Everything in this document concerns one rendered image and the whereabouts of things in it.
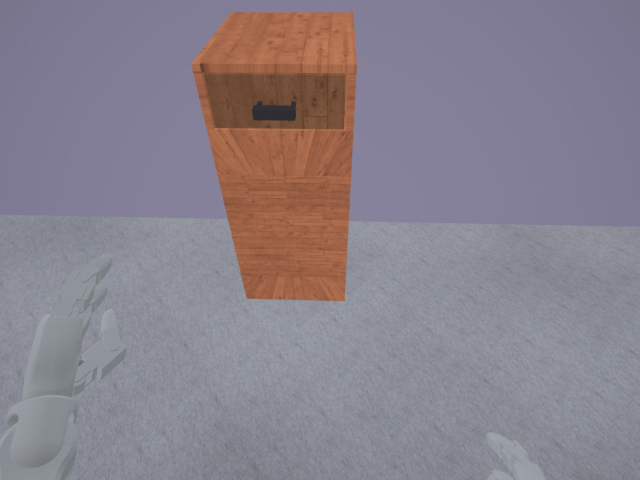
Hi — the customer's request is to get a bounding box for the robot left hand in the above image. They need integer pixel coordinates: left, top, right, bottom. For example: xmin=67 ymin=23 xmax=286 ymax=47
xmin=22 ymin=254 xmax=127 ymax=401

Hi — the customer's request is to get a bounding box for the handle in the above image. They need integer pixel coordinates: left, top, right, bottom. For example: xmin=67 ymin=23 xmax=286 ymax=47
xmin=252 ymin=101 xmax=296 ymax=121

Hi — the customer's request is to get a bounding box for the drawer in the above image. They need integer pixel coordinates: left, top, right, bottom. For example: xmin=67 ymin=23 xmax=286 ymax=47
xmin=204 ymin=73 xmax=346 ymax=129

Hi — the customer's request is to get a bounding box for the robot left forearm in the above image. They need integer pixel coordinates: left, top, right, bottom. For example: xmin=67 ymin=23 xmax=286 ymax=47
xmin=0 ymin=395 xmax=78 ymax=480

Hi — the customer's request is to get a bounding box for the cabinet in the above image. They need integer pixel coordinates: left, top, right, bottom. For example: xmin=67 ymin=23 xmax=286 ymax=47
xmin=191 ymin=12 xmax=357 ymax=301

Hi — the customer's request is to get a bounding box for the robot right hand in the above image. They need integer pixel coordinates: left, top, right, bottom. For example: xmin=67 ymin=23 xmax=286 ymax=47
xmin=486 ymin=432 xmax=547 ymax=480

